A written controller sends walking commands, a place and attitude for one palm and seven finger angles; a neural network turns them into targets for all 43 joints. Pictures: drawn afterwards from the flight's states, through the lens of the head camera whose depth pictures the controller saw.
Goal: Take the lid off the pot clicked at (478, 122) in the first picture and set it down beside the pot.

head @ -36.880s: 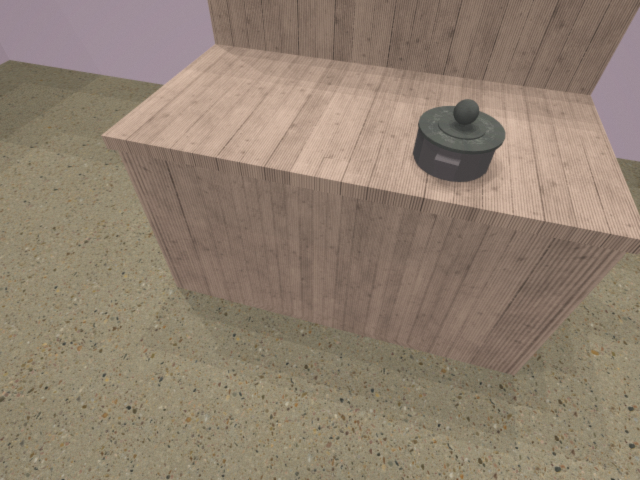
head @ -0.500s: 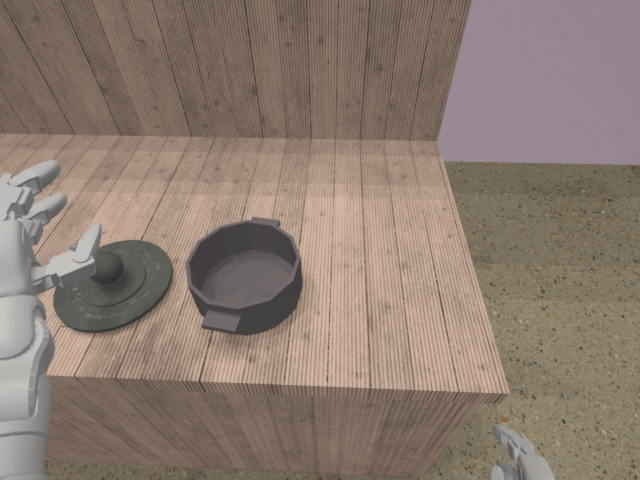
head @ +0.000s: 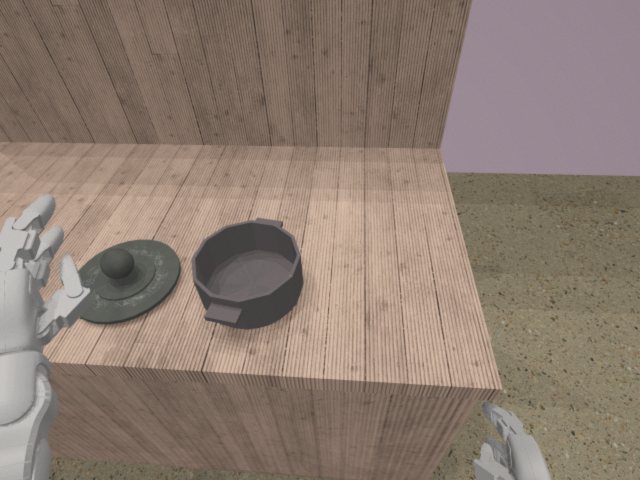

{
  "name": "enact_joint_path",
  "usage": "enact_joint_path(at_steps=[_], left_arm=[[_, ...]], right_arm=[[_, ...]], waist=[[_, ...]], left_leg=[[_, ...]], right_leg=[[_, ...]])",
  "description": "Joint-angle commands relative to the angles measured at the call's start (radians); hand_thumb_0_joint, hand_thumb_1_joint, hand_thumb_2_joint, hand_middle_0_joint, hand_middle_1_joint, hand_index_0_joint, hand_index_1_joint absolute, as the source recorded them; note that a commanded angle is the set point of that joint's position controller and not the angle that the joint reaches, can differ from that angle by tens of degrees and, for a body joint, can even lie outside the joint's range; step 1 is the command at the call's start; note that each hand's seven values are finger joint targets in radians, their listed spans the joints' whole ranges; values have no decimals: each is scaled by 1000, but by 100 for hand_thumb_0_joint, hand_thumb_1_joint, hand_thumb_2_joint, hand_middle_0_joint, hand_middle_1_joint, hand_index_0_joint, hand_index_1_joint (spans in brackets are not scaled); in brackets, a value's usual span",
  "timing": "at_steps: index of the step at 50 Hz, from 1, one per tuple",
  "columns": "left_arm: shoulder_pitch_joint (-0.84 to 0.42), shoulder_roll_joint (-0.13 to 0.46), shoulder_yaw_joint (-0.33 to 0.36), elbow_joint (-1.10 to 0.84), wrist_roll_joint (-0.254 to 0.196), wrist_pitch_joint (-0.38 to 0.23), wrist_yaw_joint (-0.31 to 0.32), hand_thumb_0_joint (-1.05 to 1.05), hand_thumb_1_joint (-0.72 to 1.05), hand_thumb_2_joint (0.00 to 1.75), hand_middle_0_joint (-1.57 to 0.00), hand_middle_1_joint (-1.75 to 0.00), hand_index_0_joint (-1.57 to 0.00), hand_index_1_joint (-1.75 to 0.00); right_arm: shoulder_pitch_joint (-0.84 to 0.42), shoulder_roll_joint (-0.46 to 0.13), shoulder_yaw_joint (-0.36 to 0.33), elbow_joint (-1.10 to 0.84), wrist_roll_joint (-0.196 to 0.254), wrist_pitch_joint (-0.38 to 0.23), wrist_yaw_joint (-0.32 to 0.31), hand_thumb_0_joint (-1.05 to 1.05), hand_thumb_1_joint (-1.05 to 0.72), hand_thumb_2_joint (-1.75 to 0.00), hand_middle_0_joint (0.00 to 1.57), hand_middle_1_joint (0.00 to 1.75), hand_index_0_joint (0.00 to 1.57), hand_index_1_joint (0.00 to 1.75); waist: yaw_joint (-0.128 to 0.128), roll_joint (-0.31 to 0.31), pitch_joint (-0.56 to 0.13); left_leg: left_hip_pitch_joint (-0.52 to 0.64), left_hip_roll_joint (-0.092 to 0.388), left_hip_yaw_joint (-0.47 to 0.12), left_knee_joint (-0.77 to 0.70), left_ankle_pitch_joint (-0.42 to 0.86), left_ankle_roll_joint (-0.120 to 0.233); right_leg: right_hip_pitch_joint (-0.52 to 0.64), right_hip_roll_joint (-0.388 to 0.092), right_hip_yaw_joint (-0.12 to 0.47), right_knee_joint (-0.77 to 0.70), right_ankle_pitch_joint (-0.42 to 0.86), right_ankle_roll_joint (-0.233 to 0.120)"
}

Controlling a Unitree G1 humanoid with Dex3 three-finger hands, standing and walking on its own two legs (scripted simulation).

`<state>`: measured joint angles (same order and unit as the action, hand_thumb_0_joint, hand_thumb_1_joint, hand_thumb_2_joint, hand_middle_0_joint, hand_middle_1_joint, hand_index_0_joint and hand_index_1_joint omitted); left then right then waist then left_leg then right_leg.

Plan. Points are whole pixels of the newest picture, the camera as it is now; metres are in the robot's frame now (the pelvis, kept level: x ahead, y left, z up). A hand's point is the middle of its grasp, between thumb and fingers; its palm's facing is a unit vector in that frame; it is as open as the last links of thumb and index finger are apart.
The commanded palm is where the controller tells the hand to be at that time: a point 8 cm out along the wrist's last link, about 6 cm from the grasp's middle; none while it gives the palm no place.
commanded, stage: draw the hand back to the body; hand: left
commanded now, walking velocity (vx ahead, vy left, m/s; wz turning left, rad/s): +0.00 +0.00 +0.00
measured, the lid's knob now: (117, 263) +0.44 +0.41 -0.03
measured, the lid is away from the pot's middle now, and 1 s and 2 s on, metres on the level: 0.24 0.24 0.24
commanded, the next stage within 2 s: step back with the hand held close in 0.62 s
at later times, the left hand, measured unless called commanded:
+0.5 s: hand (65, 358) +0.18 +0.26 +0.15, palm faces +0.37 -0.86 -0.37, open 7.4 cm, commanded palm +0.13 +0.30 +0.17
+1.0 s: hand (64, 352) +0.19 +0.28 +0.14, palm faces +0.23 -0.88 -0.42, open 7.4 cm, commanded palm +0.12 +0.32 +0.17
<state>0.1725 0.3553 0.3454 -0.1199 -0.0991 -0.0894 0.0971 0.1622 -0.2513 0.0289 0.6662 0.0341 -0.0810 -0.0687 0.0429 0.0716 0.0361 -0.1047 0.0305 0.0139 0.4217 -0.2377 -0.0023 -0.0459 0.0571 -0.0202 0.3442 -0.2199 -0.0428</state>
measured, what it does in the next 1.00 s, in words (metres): shifts its weight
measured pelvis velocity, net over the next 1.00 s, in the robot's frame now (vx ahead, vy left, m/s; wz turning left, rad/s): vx -0.02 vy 0.05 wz -0.05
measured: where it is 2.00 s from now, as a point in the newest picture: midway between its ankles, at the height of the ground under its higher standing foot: outside the picture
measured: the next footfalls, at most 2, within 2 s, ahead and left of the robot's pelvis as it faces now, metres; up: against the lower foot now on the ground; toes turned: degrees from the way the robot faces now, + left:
right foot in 1.76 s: -0.12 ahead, -0.08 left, +0.00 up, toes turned -7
left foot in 2.00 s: -0.12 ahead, +0.19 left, +0.00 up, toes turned -3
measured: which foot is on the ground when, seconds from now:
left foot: down 0.00-1.00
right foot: down 0.00-1.00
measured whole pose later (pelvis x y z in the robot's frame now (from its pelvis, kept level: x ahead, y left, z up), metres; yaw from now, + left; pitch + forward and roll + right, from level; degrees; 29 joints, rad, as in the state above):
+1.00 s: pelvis -0.02 +0.05 +0.00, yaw -3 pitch +0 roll -2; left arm 0.57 0.37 0.35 -0.55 -0.07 -0.19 0.06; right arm 0.15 -0.23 0.01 0.55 0.02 -0.07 -0.04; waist 0.01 0.00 0.08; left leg -0.25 -0.01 0.09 0.49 -0.24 0.07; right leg -0.21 0.01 0.05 0.42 -0.20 0.03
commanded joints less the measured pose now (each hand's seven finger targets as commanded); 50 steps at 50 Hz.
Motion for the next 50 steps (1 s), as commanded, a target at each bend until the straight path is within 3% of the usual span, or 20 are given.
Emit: enact_joint_path(at_steps=[1,2,7,9,13,16,18,20,22,26,32,36,37,38,39,40,44,46,47,50], left_arm=[[-97,246,127,-190,-1,-67,13,0,90,90,-20,-30,-20,-30],[-107,234,117,-211,-1,-72,11,0,90,90,-20,-30,-20,-30],[-51,198,65,-407,13,-98,10,0,90,90,-20,-30,-20,-30],[37,181,63,-356,9,-82,10,0,90,90,-20,-30,-20,-30],[98,185,80,-402,10,-81,8,0,90,90,-20,-30,-20,-30],[129,170,52,-495,16,-86,3,0,90,90,-20,-30,-20,-30],[171,165,45,-537,21,-87,7,0,90,90,-20,-30,-20,-30],[240,147,38,-530,20,-77,7,0,90,90,-20,-30,-20,-30],[260,151,44,-570,24,-81,11,0,90,90,-20,-30,-20,-30],[231,159,47,-582,29,-74,19,0,90,90,-20,-30,-20,-30],[285,123,21,-559,34,-66,16,0,90,90,-20,-30,-20,-30],[273,179,62,-631,39,-73,24,0,90,90,-20,-30,-20,-30],[120,331,241,-698,23,-129,30,0,90,90,-20,-30,-20,-30],[202,256,191,-592,24,-140,22,0,90,90,-20,-30,-20,-30],[252,228,163,-554,26,-137,14,0,90,90,-20,-30,-20,-30],[271,187,131,-532,26,-134,2,0,90,90,-20,-30,-20,-30],[363,129,83,-554,25,-152,-23,0,90,90,-20,-30,-20,-30],[398,158,103,-620,28,-163,-24,0,90,90,-20,-30,-20,-30],[442,149,105,-625,28,-165,-25,0,90,90,-20,-30,-20,-30],[496,209,173,-721,32,-176,-16,0,90,90,-20,-30,-20,-30]], right_arm=[[-157,-101,-38,-153,0,-52,-15,0,-90,-90,20,30,20,30],[-159,-98,-38,-159,0,-49,-16,0,-90,-90,20,30,20,30],[-179,-86,-31,-182,-9,-79,-10,0,-90,-90,20,30,20,30],[-168,-89,-31,-177,-11,-78,-10,0,-90,-90,20,30,20,30],[-164,-87,-35,-184,-12,-65,-12,0,-90,-90,20,30,20,30],[-174,-83,-33,-195,-15,-70,-11,0,-90,-90,20,30,20,30],[-171,-80,-31,-201,-20,-79,-9,0,-90,-90,20,30,20,30],[-167,-80,-32,-198,-22,-74,-9,0,-90,-90,20,30,20,30],[-163,-76,-33,-200,-22,-76,-9,0,-90,-90,20,30,20,30],[-156,-81,-31,-196,-21,-71,-16,0,-90,-90,20,30,20,30],[-155,-77,-31,-200,-25,-71,-16,0,-90,-90,20,30,20,30],[-151,-81,-30,-203,-27,-78,-11,0,-90,-90,20,30,20,30],[-126,-95,-33,-236,-16,-61,-18,0,-90,-90,20,30,20,30],[-108,-75,-31,-207,-25,-53,-15,0,-90,-90,20,30,20,30],[-110,-76,-39,-203,-25,-49,-8,0,-90,-90,20,30,20,30],[-103,-82,-47,-210,-24,-45,-3,0,-90,-90,20,30,20,30],[-95,-95,-62,-242,-17,-48,9,0,-90,-90,20,30,20,30],[-96,-98,-66,-260,-14,-46,16,0,-90,-90,20,30,20,30],[-93,-93,-67,-266,-15,-43,18,0,-90,-90,20,30,20,30],[-89,-89,-80,-295,-11,-30,23,0,-90,-90,20,30,20,30]], waist=[[0,-67,-81],[0,-76,-97],[7,56,-132],[9,-17,-96],[12,-52,-89],[8,11,-84],[16,20,-110],[17,-23,-89],[13,3,-85],[5,-7,-59],[13,-25,-64],[19,22,-96],[-2,7,-11],[-10,-101,16],[-11,-157,18],[-18,-179,7],[-18,-56,-120],[-17,-21,-179],[-16,-36,-199],[-16,-60,-238]], left_leg=[[76,10,0,-33,151,47],[75,9,-1,-39,135,46],[105,9,-10,-44,146,41],[87,15,-17,-48,142,41],[78,16,-19,-51,142,41],[86,16,-23,-50,143,39],[88,16,-29,-49,154,37],[77,19,-31,-47,159,37],[63,18,-34,-52,141,32],[55,20,-45,-55,135,29],[49,21,-49,-59,133,29],[54,21,-62,-59,156,22],[-6,32,-47,-44,60,53],[-33,25,-66,-28,50,55],[-23,28,-67,-11,63,56],[-19,34,-56,4,83,56],[-3,62,-45,14,196,64],[-2,78,-59,10,269,69],[-10,84,-59,14,282,73],[-36,106,-83,25,350,79]], right_leg=[[-89,-76,30,-92,179,16],[-85,-72,27,-93,150,17],[-79,-74,27,-83,146,7],[-90,-71,23,-86,137,9],[-92,-72,24,-88,128,9],[-96,-75,28,-85,130,6],[-86,-73,28,-78,136,4],[-93,-72,26,-75,138,4],[-92,-68,21,-73,116,2],[-103,-67,24,-71,107,0],[-101,-64,11,-64,97,2],[-75,-65,20,-46,120,-5],[-175,-97,153,-84,212,7],[-183,-115,151,-84,236,11],[-200,-128,171,-84,271,15],[-200,-135,178,-70,306,21],[-149,-148,148,17,387,37],[-120,-146,127,62,384,41],[-120,-138,108,76,366,47],[-111,-136,91,125,355,50]])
